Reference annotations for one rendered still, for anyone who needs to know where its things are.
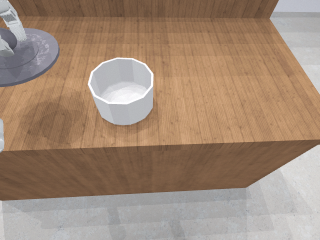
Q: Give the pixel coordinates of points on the table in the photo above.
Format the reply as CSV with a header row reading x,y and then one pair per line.
x,y
231,103

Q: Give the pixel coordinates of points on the robot left hand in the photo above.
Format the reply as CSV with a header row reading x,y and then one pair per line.
x,y
12,21

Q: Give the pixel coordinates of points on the lid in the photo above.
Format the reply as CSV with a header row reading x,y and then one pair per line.
x,y
31,59

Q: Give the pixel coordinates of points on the pot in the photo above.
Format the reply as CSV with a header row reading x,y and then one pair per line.
x,y
122,89

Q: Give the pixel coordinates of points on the knob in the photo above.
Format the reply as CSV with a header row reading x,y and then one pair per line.
x,y
9,37

